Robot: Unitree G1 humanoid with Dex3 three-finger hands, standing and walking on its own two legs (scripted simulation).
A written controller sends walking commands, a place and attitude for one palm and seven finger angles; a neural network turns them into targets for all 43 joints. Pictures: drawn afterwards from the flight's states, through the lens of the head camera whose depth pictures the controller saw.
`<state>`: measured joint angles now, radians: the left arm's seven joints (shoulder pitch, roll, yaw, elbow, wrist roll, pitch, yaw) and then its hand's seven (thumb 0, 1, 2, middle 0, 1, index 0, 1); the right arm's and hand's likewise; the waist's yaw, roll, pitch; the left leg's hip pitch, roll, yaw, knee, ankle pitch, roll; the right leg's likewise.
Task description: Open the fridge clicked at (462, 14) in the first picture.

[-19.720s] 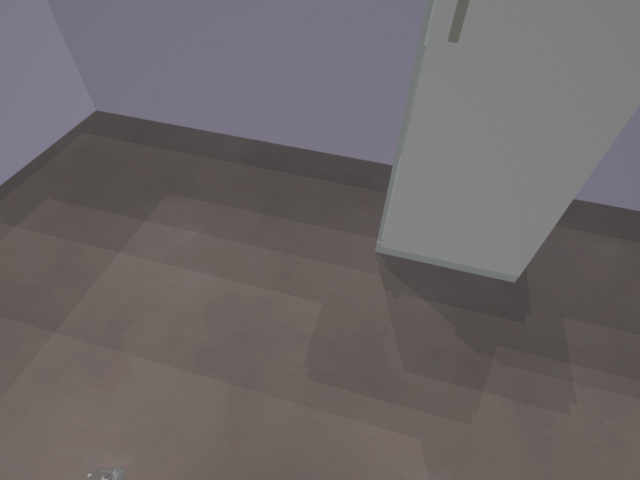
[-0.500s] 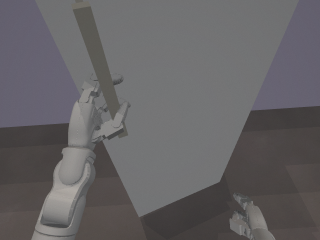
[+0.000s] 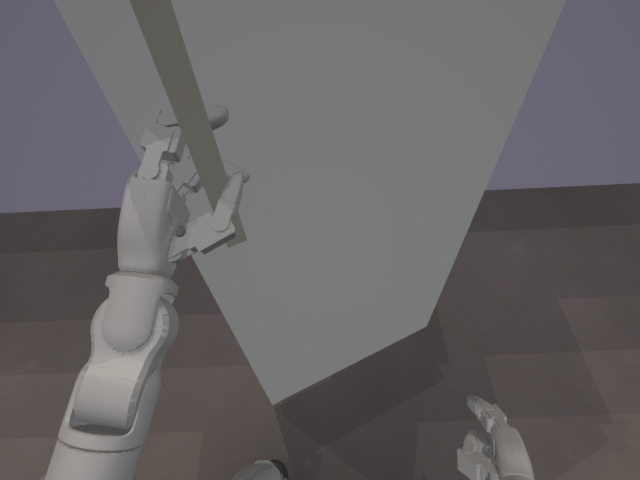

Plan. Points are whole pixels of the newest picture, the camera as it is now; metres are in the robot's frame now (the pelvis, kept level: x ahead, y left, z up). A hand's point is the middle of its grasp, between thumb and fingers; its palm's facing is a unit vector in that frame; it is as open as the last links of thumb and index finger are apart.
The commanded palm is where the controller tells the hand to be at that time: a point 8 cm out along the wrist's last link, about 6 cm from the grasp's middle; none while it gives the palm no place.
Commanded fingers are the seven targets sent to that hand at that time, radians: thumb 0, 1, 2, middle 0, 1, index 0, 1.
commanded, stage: walk backward, drawing the door open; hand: left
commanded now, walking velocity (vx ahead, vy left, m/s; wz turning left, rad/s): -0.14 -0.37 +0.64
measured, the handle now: (192, 124) +0.37 +0.10 +0.27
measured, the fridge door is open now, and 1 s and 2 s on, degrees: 24 35 70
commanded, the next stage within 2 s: none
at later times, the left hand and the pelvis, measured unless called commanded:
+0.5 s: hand (242, 218) +0.31 +0.06 +0.21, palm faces +0.18 -0.97 -0.19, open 7.5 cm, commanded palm +0.28 +0.10 +0.21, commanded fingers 0.00 0.90 0.90 -0.45 -1.40 -0.45 -1.40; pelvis +0.03 -0.12 +0.00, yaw +15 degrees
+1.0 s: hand (299, 242) +0.28 +0.01 +0.21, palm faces +0.75 -0.64 -0.17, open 6.7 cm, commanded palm +0.23 +0.02 +0.22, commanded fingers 0.00 0.90 0.90 -0.45 -1.40 -0.45 -1.40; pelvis +0.15 -0.31 -0.01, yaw +41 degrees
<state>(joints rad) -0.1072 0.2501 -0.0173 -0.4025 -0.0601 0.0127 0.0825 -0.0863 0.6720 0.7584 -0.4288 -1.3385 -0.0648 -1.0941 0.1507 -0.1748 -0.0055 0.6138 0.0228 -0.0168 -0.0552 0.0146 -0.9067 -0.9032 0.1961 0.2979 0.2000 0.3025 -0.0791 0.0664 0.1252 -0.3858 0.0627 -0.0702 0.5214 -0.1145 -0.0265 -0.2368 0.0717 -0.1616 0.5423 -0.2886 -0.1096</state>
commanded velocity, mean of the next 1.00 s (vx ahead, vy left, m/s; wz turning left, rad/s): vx -0.13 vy -0.34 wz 0.68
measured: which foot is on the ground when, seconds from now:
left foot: down 0.00-0.16, up 0.18-0.32, down 0.34-0.56, up 0.58-0.70, down 0.72-0.96, up 0.98-1.00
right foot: down 0.00-0.34, up 0.36-0.52, down 0.54-0.72, up 0.74-0.94, down 0.96-1.00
